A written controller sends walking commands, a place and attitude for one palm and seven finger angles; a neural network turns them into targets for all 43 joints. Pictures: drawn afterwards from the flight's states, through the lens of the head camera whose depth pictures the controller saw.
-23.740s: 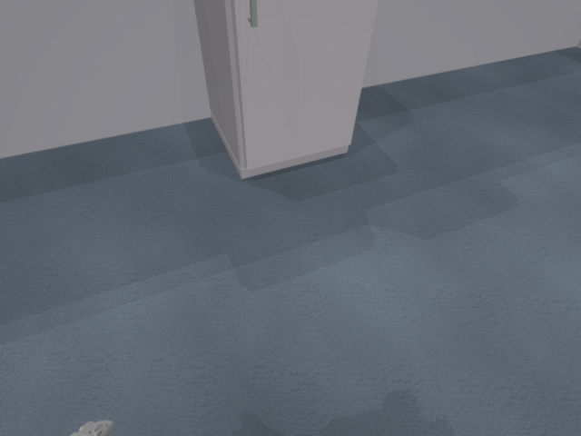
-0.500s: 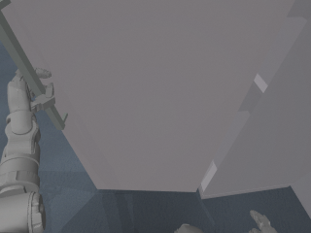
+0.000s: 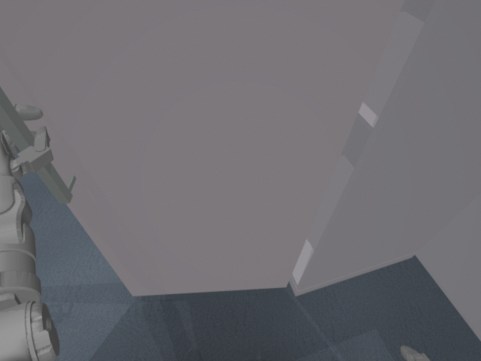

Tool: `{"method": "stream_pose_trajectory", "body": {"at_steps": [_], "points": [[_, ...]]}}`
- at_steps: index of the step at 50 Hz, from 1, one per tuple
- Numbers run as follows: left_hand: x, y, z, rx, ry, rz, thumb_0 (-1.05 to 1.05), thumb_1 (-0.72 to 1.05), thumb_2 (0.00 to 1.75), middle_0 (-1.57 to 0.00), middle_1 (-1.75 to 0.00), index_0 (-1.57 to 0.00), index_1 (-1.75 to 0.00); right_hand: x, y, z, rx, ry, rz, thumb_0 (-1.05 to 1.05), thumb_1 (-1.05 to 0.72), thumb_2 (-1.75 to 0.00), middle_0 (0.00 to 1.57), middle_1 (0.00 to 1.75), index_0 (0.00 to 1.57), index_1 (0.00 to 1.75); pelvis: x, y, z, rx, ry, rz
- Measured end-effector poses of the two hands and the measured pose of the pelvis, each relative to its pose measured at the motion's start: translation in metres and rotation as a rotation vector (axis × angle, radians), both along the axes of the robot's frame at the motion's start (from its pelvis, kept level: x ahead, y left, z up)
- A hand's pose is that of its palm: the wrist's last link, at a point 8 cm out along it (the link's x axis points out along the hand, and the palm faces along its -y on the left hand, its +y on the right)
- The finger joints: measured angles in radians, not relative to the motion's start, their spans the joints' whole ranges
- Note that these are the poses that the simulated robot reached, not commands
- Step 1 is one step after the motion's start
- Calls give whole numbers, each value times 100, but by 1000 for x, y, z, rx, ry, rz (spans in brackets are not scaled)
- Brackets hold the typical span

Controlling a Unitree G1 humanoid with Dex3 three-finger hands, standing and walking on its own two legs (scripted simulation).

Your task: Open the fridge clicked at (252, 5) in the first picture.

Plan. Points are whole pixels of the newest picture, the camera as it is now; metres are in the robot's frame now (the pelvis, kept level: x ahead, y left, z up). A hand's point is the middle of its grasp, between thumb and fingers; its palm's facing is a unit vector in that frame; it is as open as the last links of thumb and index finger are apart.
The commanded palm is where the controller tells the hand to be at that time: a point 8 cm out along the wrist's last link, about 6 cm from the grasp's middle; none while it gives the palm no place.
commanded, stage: stop walking and hold the door back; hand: left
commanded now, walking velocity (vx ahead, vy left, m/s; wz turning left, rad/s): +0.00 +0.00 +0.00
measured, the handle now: (22, 120) +0.44 +0.32 +0.18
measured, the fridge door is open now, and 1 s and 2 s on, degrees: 76 74 73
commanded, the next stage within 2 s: loosen the grip on the handle in 0.62 s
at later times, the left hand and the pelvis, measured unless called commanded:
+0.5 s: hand (40, 160) +0.39 +0.30 +0.14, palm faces +0.37 -0.89 -0.27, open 5.3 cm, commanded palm +0.35 +0.35 +0.13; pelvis -0.01 +0.01 +0.00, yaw -2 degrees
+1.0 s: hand (43, 150) +0.41 +0.30 +0.14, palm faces +0.38 -0.89 -0.24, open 9.5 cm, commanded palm +0.37 +0.33 +0.15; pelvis -0.01 +0.00 +0.00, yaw -2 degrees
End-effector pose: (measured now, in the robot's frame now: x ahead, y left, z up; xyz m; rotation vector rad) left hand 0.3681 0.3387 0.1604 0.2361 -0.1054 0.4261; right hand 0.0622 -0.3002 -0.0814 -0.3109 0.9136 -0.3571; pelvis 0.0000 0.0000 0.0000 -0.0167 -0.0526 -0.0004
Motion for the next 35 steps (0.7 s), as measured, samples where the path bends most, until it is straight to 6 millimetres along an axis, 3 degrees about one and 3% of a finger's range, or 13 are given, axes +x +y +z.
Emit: {"method": "stream_pose_trajectory", "body": {"at_steps": [6, 11, 16, 22, 35], "points": [[-7, 0, -3, 57, -30, -56, -4, 67, 76, -45, -140, -45, -140, 30, 38, 16, 33, -76, 27, 1, -91, -90, 20, 30, 20, 30, 4, 10, 7, -16, 31, -26], [-15, 2, -4, 99, -33, -61, -7, 65, 74, -45, -140, -44, -140, 50, 63, 6, 92, -96, 86, 1, -91, -90, 20, 30, 20, 30, 2, 11, 3, -18, 41, -34], [-19, 3, -4, 83, 2, -59, -11, 64, 76, -45, -140, -45, -140, 55, 74, -2, 120, -80, 108, 1, -91, -90, 20, 30, 20, 30, -2, 14, 3, -14, 38, -34], [-17, 1, -5, 59, 37, -51, -14, 65, 78, -45, -140, -46, -140, 43, 70, -7, 108, -47, 101, 1, -91, -90, 20, 30, 20, 30, -6, 16, 4, -10, 38, -32], [-3, -1, -6, 24, 68, -35, -16, 70, 81, -45, -140, -46, -140, -8, 34, -8, 48, 56, 4, 1, -91, -90, 20, 30, 20, 30, -11, 11, 5, -9, 45, -30]]}}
